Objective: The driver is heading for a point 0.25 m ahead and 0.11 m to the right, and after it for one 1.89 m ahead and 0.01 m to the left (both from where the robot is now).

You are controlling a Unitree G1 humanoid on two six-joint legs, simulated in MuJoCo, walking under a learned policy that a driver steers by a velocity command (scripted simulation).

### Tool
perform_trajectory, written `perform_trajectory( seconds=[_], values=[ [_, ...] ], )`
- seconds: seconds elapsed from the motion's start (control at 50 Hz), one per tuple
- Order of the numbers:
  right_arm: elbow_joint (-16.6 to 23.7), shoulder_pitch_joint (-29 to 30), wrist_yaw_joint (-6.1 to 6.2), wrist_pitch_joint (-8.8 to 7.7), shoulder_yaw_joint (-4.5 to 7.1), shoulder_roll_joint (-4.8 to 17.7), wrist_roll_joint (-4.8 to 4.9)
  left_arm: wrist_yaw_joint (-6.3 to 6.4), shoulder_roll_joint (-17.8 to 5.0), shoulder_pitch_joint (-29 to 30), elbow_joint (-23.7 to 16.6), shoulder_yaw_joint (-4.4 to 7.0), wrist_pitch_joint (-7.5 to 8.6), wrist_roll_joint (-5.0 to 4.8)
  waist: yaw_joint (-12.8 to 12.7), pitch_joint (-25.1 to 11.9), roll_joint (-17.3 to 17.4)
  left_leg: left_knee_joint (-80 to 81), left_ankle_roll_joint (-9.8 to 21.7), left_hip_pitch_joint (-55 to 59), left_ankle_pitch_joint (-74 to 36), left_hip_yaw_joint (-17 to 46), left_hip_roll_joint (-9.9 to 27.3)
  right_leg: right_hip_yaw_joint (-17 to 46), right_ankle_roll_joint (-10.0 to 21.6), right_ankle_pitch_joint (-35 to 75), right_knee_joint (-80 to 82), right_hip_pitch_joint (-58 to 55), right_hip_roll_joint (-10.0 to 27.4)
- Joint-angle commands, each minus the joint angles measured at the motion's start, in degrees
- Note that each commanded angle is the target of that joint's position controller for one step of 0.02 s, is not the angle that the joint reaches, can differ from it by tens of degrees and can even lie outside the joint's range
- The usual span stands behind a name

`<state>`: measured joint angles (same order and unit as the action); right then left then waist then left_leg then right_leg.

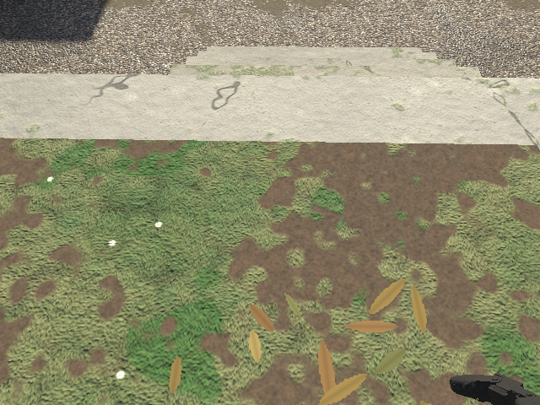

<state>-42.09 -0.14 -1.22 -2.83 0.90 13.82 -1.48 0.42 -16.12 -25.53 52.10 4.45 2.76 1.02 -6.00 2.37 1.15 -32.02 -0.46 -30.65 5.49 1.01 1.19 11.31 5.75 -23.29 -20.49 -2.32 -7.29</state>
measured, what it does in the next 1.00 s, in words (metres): walks ahead: left foot, then right foot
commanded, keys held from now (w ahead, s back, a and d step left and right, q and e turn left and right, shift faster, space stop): w+e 0.56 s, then w+q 0.44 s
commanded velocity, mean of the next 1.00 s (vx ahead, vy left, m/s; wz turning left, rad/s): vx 0.50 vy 0.00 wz -0.31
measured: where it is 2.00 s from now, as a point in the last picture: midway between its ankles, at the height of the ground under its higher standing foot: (369, 205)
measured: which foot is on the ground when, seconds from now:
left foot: up 0.00-0.00, down 0.02-0.56, up 0.58-1.00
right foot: down 0.00-0.02, up 0.04-0.54, down 0.56-1.00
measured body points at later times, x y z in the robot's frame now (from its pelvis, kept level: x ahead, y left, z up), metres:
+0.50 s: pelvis +0.25 -0.01 +0.00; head +0.29 -0.02 +0.45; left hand +0.54 +0.14 -0.09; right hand +0.15 -0.25 -0.13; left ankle +0.15 +0.13 -0.73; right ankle +0.36 -0.14 -0.70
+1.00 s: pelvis +0.50 -0.12 +0.01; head +0.52 -0.13 +0.46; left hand +0.57 +0.13 -0.12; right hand +0.56 -0.39 -0.12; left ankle +0.69 -0.04 -0.68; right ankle +0.37 -0.13 -0.73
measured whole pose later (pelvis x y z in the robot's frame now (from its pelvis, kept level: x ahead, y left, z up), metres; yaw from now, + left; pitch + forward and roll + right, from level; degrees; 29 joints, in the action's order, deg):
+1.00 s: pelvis +0.50 -0.12 +0.01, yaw -15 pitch +1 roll -1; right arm -47.6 -10.5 -2.9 -0.3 2.3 14.1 -1.6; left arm 0.7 -13.1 -21.9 52.6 1.7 5.2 1.0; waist -1.8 2.0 2.3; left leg -42.3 2.4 -37.0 0.2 -2.1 3.4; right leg -9.7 5.0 -16.9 -9.1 -6.4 -5.5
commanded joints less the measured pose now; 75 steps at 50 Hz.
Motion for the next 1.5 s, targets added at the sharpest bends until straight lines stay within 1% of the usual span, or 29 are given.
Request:
perform_trajectory(
  seconds=[0.02,0.04,0.06,0.08,0.1,0.14,0.24,0.38,0.46,0.52,0.54,0.56,0.58,0.6,0.62,0.66,0.7,0.82,1.0,1.06,1.1,1.12,1.14,1.16,1.18,1.22,1.28,1.4,1.5],
  values=[
    [-0.8,-16.7,1.59,-2.23,3.6,11.0,-0.27,-0.41,-9.7,5.2,-4.5,1.99,1.46,-0.33,12.4,-9.3,-1.9,5.9,3.6,28.6,3.2,1.5,0.5,5.1,1.9,43.3,-20.7,11.3,8.6],
    [-0.4,-24.9,2.63,-2.4,4.62,15.8,-1.91,-0.75,-4.2,3.1,-6.7,0.52,1.83,-1.66,14.0,-19.0,6.1,8.4,6.7,42.9,17.9,18.6,16.1,-0.3,0.3,23.0,-38.5,21.2,3.9],
    [-0.3,-21.3,2.32,-1.55,5.32,18.8,-2.12,-0.75,-2.6,-3.0,-8.1,0.1,1.5,-2.15,8.4,-21.3,18.6,17.0,12.0,47.1,19.5,43.9,25.4,-4.3,-0.5,-9.8,-48.6,35.3,-1.7],
    [0.7,-16.8,2.04,-0.96,4.34,12.6,-1.16,-0.26,-6.5,-1.2,-6.0,0.53,0.43,-0.22,7.2,-13.0,7.9,17.0,11.8,39.4,27.0,40.4,23.3,-3.7,0.1,-4.5,-53.2,38.8,4.0],
    [1.2,-13.4,1.86,-0.91,3.25,8.0,-0.57,-0.85,-6.6,2.6,-6.1,0.6,0.13,0.18,7.1,-6.1,1.8,17.9,10.6,31.5,24.3,30.0,20.3,-4.7,-0.3,1.1,-51.5,38.3,6.1],
    [0.1,-12.7,1.89,-1.28,2.5,5.9,-0.52,-1.85,-5.0,5.2,-6.8,0.41,-0.65,0.91,6.1,-2.1,3.4,19.9,8.4,24.5,10.2,16.3,15.4,-5.9,-1.3,4.7,-47.4,35.9,9.0],
    [-2.7,-16.7,1.16,-3.5,2.9,6.6,0.62,-3.6,-3.3,10.3,-9.6,-0.26,-2.61,1.04,5.5,-1.3,4.4,23.0,9.1,24.2,-5.7,3.7,14.2,-7.5,-2.8,10.5,-45.6,39.9,10.8],
    [-5.0,-20.2,1.28,-3.21,3.19,7.5,0.46,-5.14,-0.9,24.1,-14.7,-1.92,-2.08,0.84,8.0,1.8,3.8,23.5,7.9,26.3,-12.2,-8.6,12.3,-13.3,-3.0,22.7,-25.2,39.6,11.1],
    [-6.7,-23.6,1.93,-2.18,3.63,9.3,0.42,-5.37,-1.4,28.3,-16.8,-2.03,-2.13,1.4,9.0,2.7,3.6,20.2,6.9,32.8,-20.3,-11.6,14.4,-17.1,-0.4,17.1,-17.3,37.1,9.6],
    [-7.6,-24.4,2.45,-0.73,4.07,11.9,0.25,-4.44,-3.0,22.4,-15.6,-1.12,-2.01,1.85,5.8,-2.1,5.0,5.3,6.1,36.4,-45.1,-14.7,14.9,-20.0,3.2,8.0,-14.1,27.1,3.8],
    [-7.4,-24.0,2.5,-0.18,4.08,12.4,0.49,-3.89,-4.2,14.8,-13.3,-0.31,-1.5,2.09,2.4,-6.5,4.0,-5.7,5.5,33.7,-45.2,-15.7,14.4,-19.8,4.9,8.4,-10.8,17.7,1.5],
    [-6.1,-23.3,2.41,-0.05,3.83,11.8,0.32,-2.93,-7.4,4.6,-10.1,1.2,-1.19,2.63,-2.1,-12.5,0.0,-21.3,3.7,23.5,-32.4,-16.2,13.2,-13.3,7.4,7.1,-8.0,2.6,4.6],
    [-2.2,-26.2,1.09,-0.44,1.87,3.7,0.88,-2.01,-13.3,4.5,-10.5,2.49,-1.26,2.39,1.6,-18.4,-14.3,-40.5,0.8,-1.7,18.0,-15.4,5.2,15.3,13.7,2.6,-5.1,-16.5,23.8],
    [-0.9,-21.5,1.02,-0.66,2.81,8.0,0.57,-1.38,-13.6,1.6,-11.7,2.54,-1.8,0.64,-1.2,-22.3,-9.5,-49.7,0.1,-9.0,25.4,-4.6,-0.3,32.1,16.7,9.4,3.0,-17.7,29.7],
    [-0.2,-17.0,0.93,-0.86,2.84,8.2,1.16,-0.63,-11.5,3.7,-10.1,2.08,-1.91,0.36,-0.4,-13.9,-4.3,-49.2,0.9,-12.9,18.3,-1.6,3.3,19.1,14.6,19.1,2.6,-12.8,27.7],
    [-2.4,-18.7,0.78,-1.07,2.11,6.3,1.27,-0.35,-6.0,8.5,-9.0,0.39,-0.56,0.22,4.6,-5.6,-0.8,-39.3,1.7,-6.0,13.8,-0.6,6.4,5.9,9.7,31.9,4.2,1.7,22.5],
    [-4.9,-23.3,0.14,1.01,2.12,5.8,-0.06,-0.49,-3.6,10.8,-8.4,-0.66,0.8,0.12,7.6,-4.5,-2.7,-35.3,1.5,1.3,12.5,0.2,6.4,-0.8,7.1,33.5,7.5,9.1,19.7],
    [-4.1,-15.8,-0.92,2.28,2.84,4.9,0.49,-0.67,-4.4,6.5,-5.0,-0.62,2.75,0.02,6.0,1.1,-3.6,-27.3,1.6,-7.8,1.3,2.5,4.0,-9.5,3.4,30.9,13.6,7.5,17.9],
    [0.6,-2.4,-2.06,1.35,1.21,2.3,-0.31,0.97,-3.9,0.8,-0.4,-1.58,2.85,0.12,2.6,4.2,-4.1,-6.2,4.2,-8.5,-4.8,-6.6,1.1,-19.1,0.7,47.0,10.7,-3.5,19.2],
    [0.3,-6.2,-1.72,1.52,1.62,3.5,-0.33,1.76,-6.4,1.7,0.2,-1.3,2.34,0.43,5.3,0.4,-6.5,-3.9,7.8,-0.5,3.2,-10.5,-3.8,-21.7,-0.6,72.1,0.4,-7.2,20.2],
    [-2.4,-16.6,-1.15,1.21,2.87,6.0,-0.67,2.06,-8.3,3.4,-0.3,-0.8,1.48,0.89,10.1,-5.4,-7.4,-1.9,11.0,11.2,8.4,-10.0,-6.8,-22.5,-0.4,76.5,-15.8,-5.0,20.9],
    [-4.8,-25.2,-0.66,0.75,4.08,8.3,-1.32,1.84,-8.8,5.5,-1.3,-0.7,1.3,0.54,15.0,-9.6,-5.0,3.6,13.6,23.8,7.2,-5.8,-5.6,-23.4,-0.8,64.7,-29.9,2.8,19.5],
    [-5.4,-29.7,0.36,1.02,6.19,14.9,-1.41,1.13,-4.9,4.8,-4.1,-1.69,1.89,-0.09,15.2,-15.0,4.7,4.9,19.5,38.9,9.3,14.3,8.9,-24.3,-2.6,31.0,-50.9,20.2,13.3],
    [-4.4,-26.2,0.18,1.43,6.81,17.7,0.05,0.09,-3.7,5.2,-7.1,-1.66,2.45,-0.28,11.4,-18.3,11.1,12.9,27.6,48.2,2.9,43.3,18.7,-14.1,-4.3,-7.3,-65.5,39.7,2.0],
    [-4.6,-24.0,0.32,1.7,6.64,15.6,1.5,-0.27,-4.9,10.2,-7.8,-1.76,3.04,0.61,12.1,-12.0,2.0,14.7,25.6,44.0,4.4,35.7,17.1,-6.8,-3.6,-1.6,-64.6,45.4,7.3],
    [-4.3,-18.7,0.68,1.72,5.03,9.6,1.19,-0.5,-4.8,10.8,-8.2,-1.86,3.72,0.03,7.4,-1.5,-4.2,17.8,20.2,28.5,-2.1,24.1,12.8,-8.3,-4.2,4.7,-54.2,41.8,11.5],
    [-3.9,-16.8,0.83,0.24,4.31,8.4,1.6,-0.87,-3.4,8.6,-8.3,-2.26,0.5,2.04,4.2,-1.4,-1.7,19.4,18.0,19.8,-12.5,15.6,6.8,-9.5,-7.1,5.5,-46.6,34.8,12.9],
    [-4.5,-22.2,0.8,-0.21,5.05,10.7,1.65,-1.42,-2.5,20.5,-13.2,-2.83,-0.57,1.53,7.9,-0.1,2.0,19.6,14.6,20.8,-13.8,13.3,2.8,-11.7,-9.7,17.6,-28.5,38.9,12.4],
    [-4.4,-26.3,1.28,0.25,5.43,11.6,0.89,-1.75,-3.0,28.5,-16.3,-3.34,0.32,0.78,11.6,-0.9,3.0,15.2,13.5,28.2,-18.1,16.8,4.1,-11.3,-8.8,21.3,-17.6,39.0,9.6]
  ],
)
Keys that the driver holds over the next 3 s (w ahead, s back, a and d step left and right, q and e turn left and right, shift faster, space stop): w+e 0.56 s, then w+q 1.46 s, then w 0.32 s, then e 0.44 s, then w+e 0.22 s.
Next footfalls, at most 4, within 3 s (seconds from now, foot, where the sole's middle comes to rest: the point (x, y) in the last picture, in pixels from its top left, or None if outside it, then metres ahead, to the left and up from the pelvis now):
0.02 left None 0.19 0.12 -0.77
0.56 right None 0.41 -0.15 -0.77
1.12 left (351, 300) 0.74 -0.10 -0.77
1.62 right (414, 214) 1.04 -0.28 -0.77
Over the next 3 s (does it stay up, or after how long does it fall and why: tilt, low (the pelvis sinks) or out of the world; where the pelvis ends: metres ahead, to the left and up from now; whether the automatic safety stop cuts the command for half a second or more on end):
stays up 1.35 -0.01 0.01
